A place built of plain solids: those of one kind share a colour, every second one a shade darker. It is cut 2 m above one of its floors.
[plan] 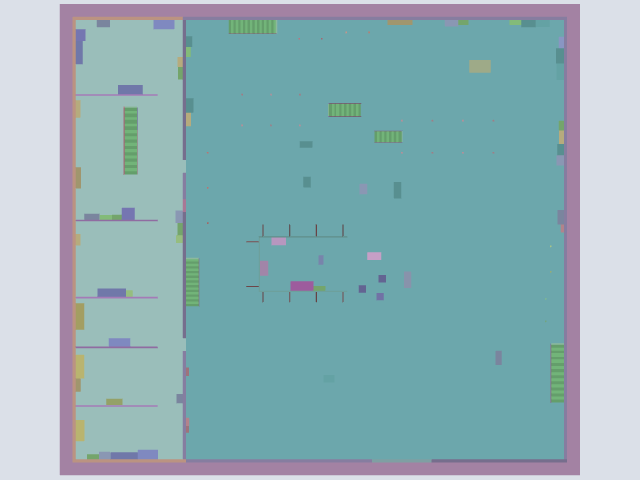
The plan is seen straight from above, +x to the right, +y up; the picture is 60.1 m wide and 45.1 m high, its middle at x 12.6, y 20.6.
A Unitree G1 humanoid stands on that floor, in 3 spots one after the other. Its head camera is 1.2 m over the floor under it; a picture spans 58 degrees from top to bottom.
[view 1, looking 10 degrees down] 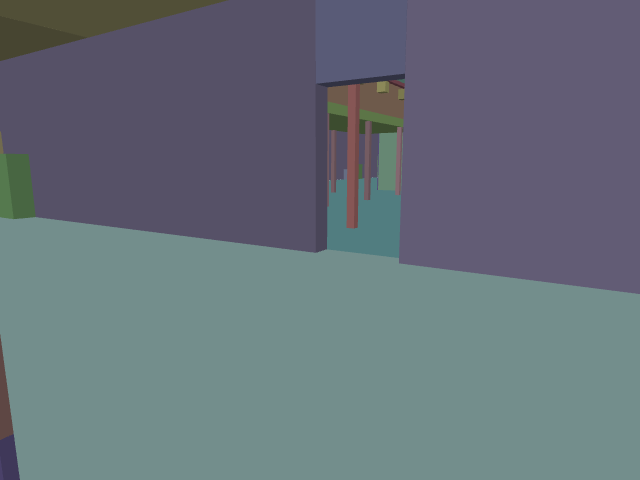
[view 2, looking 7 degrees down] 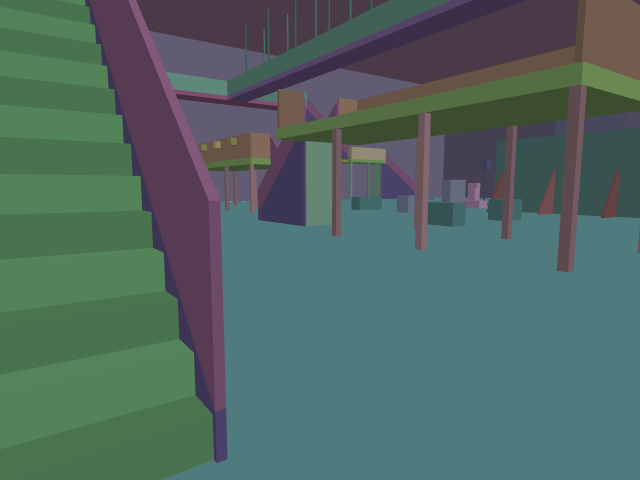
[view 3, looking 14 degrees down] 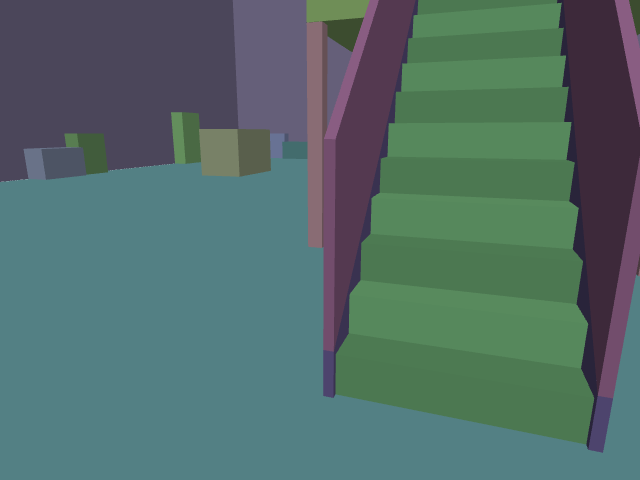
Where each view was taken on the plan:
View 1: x -5.17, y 25.01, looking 32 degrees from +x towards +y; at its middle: wall_bay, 5.97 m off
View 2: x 2.30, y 40.64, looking -35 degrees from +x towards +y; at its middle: floor_bay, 9.85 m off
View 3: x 16.00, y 30.30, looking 19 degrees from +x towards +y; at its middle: post_gantry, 4.59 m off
